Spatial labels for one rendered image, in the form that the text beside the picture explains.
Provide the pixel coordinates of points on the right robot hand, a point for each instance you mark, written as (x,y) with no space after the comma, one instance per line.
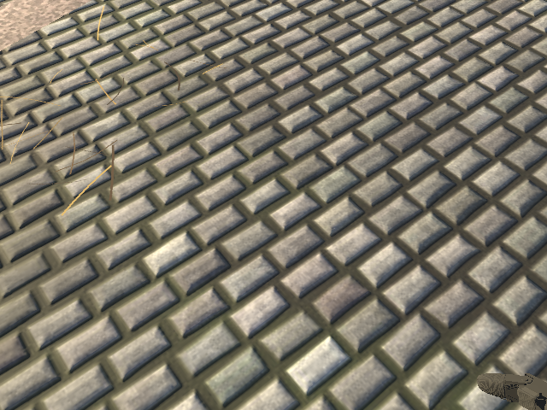
(528,390)

